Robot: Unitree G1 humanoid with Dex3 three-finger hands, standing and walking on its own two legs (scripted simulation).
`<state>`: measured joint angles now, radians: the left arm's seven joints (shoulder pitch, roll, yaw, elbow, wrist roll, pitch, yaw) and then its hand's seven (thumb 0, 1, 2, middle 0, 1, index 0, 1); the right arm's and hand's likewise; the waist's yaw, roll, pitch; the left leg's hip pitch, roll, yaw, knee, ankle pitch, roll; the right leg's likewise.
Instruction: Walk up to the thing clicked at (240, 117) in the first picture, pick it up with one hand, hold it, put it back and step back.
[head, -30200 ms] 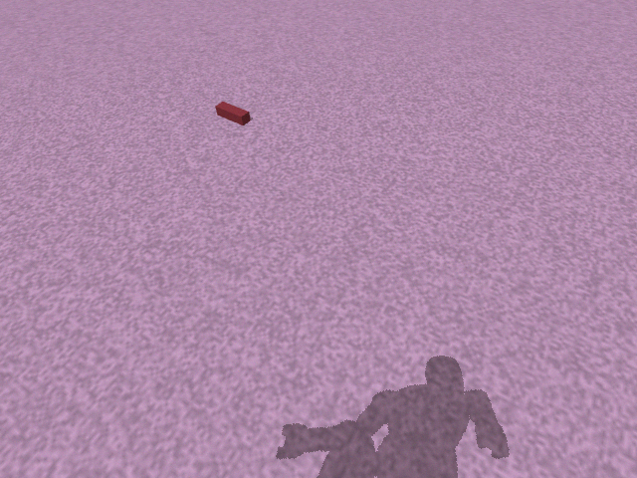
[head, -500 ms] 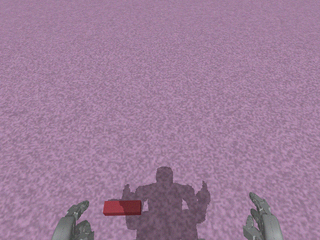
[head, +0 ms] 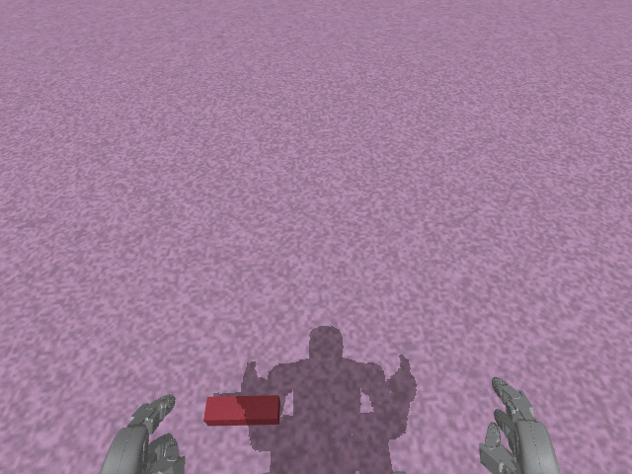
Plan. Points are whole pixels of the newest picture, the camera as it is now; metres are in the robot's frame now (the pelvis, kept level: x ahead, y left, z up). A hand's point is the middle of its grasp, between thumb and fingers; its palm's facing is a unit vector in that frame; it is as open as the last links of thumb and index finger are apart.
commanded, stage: home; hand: left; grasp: from above
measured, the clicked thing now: (243, 410) +0.42 +0.23 -0.69
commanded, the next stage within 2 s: stand in 0.68 s
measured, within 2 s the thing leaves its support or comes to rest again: neither
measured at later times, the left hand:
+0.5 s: hand (183, 464) +0.16 +0.18 -0.04, palm faces +0.05 -0.98 -0.21, open 7.4 cm
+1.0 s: hand out of the picture +0.13 +0.23 -0.10, palm faces +0.03 -0.94 -0.34, open 7.4 cm
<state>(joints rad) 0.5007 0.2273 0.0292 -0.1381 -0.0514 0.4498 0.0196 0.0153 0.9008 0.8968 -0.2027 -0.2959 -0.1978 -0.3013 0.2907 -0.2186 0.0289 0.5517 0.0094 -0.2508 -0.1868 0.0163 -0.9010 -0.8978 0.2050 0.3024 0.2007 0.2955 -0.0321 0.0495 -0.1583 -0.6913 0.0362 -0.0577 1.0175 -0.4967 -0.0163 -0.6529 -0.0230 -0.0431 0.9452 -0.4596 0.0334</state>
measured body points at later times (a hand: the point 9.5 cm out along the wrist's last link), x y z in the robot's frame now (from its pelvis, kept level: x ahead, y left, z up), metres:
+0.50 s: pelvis +0.00 +0.00 +0.00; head +0.02 +0.00 +0.45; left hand +0.16 +0.23 -0.03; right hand +0.16 -0.25 -0.06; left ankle +0.01 +0.12 -0.68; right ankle +0.01 -0.14 -0.68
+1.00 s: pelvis -0.01 +0.01 +0.02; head +0.01 +0.01 +0.47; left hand +0.12 +0.28 -0.07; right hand +0.12 -0.27 -0.09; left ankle +0.01 +0.12 -0.68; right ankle +0.01 -0.14 -0.68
